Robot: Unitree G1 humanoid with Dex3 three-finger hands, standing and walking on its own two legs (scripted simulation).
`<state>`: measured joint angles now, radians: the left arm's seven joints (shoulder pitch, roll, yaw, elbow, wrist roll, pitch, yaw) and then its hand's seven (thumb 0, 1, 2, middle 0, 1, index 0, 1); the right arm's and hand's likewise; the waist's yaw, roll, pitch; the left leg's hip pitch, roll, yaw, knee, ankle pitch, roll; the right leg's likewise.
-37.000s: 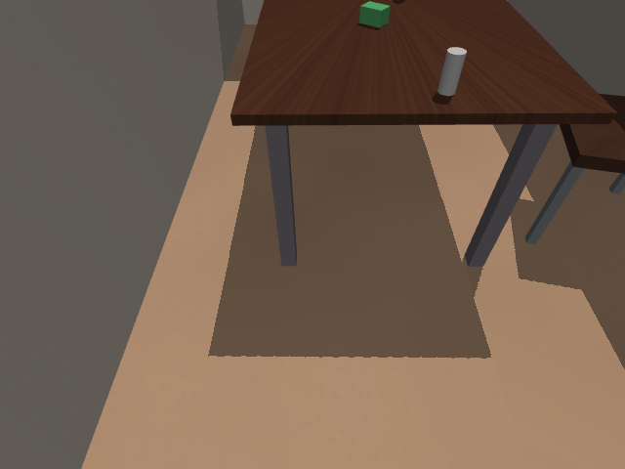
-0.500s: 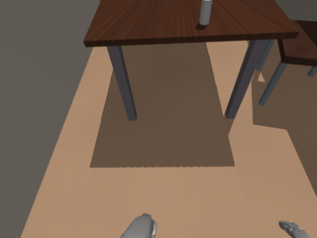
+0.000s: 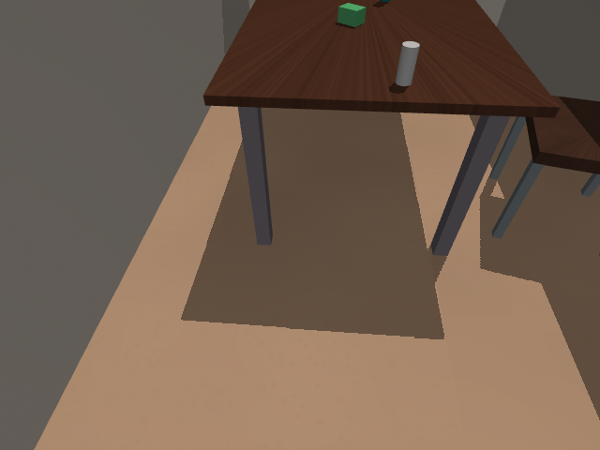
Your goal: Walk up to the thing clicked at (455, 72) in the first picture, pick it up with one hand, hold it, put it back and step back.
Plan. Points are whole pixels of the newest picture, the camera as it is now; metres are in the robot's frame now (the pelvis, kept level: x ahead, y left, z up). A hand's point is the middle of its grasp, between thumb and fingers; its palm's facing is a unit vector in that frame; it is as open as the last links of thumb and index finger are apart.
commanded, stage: step back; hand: right
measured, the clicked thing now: (407, 64) +1.10 -0.24 +0.03
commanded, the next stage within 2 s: stand in 0.60 s
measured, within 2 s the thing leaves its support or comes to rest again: neither
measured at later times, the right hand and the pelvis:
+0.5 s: hand out of the picture +0.13 -0.23 -0.14, palm faces -0.01 +0.94 -0.34, open 7.4 cm; pelvis +0.03 +0.01 +0.01, yaw +0 degrees
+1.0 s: hand out of the picture +0.11 -0.25 -0.13, palm faces +0.00 +0.94 -0.33, open 7.4 cm; pelvis +0.01 +0.00 +0.02, yaw +0 degrees
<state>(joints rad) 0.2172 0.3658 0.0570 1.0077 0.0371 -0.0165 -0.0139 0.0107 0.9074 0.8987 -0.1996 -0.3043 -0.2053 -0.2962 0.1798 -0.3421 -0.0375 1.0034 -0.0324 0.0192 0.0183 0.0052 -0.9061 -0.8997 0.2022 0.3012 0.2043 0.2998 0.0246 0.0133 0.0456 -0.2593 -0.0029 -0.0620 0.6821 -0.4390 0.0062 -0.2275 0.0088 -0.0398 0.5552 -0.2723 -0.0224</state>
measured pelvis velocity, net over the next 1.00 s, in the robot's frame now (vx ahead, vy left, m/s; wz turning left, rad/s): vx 0.01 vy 0.00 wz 0.00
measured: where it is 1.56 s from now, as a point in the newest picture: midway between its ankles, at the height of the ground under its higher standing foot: outside the picture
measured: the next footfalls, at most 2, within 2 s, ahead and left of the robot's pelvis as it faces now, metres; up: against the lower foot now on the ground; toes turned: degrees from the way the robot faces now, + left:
none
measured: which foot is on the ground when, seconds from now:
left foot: down 0.00-1.00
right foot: down 0.00-1.00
